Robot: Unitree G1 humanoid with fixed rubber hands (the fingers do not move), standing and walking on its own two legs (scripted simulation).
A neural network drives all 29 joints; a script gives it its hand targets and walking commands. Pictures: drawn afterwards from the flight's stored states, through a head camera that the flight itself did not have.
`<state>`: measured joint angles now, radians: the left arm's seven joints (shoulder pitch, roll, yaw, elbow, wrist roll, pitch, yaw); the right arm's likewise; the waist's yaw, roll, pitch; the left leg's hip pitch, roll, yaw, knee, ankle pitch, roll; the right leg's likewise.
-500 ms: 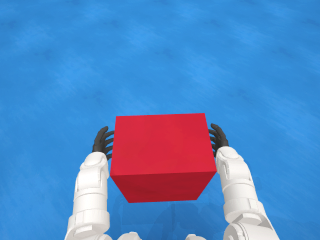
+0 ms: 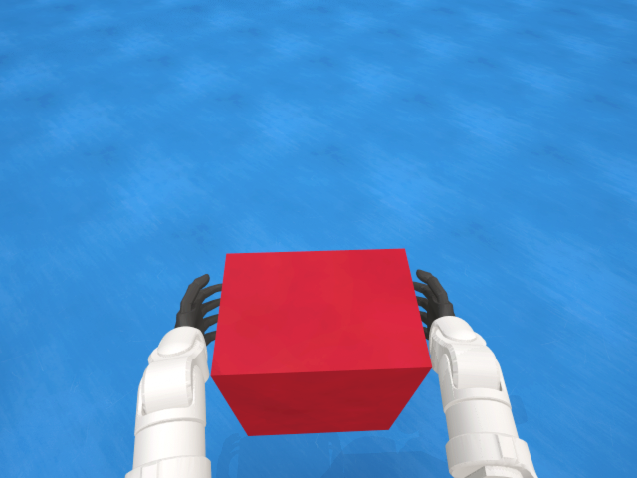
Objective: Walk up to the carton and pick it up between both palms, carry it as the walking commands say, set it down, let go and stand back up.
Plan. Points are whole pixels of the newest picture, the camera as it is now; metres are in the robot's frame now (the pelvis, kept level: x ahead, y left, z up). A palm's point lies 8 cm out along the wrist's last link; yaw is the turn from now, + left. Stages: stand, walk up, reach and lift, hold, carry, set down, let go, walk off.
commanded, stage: reach and lift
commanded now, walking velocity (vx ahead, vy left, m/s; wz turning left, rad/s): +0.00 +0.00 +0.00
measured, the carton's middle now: (317, 352) +0.30 +0.03 -0.05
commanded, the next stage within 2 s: hold in 1.34 s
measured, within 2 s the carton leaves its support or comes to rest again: neither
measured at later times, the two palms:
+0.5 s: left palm (199, 334) +0.26 +0.18 +0.05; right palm (458, 337) +0.29 -0.15 +0.04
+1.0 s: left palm (210, 327) +0.28 +0.17 +0.04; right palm (463, 339) +0.29 -0.16 +0.04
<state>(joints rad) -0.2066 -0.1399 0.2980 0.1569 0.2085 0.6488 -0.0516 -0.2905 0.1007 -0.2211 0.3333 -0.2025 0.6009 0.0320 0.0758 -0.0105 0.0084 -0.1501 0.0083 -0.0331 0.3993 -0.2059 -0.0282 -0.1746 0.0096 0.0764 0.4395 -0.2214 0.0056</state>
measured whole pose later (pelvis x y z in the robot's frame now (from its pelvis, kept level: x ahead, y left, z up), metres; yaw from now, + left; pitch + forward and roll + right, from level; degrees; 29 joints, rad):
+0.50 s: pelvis -0.02 +0.00 +0.00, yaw +1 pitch -8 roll +0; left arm -0.26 -0.14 0.27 0.14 0.22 0.72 -0.05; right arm -0.31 0.08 -0.23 0.25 -0.20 0.70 0.04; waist 0.02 0.00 0.10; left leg -0.08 0.00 -0.05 0.40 -0.18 -0.02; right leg -0.09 0.00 0.06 0.41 -0.19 0.01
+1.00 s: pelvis +0.00 +0.01 +0.00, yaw +1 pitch -6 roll +0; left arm -0.19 -0.14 0.22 0.10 0.21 0.73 -0.05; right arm -0.21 0.10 -0.22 0.16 -0.21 0.72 0.05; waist 0.00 -0.01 0.08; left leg -0.05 0.00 -0.05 0.34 -0.19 -0.02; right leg -0.06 0.00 0.06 0.36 -0.20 0.01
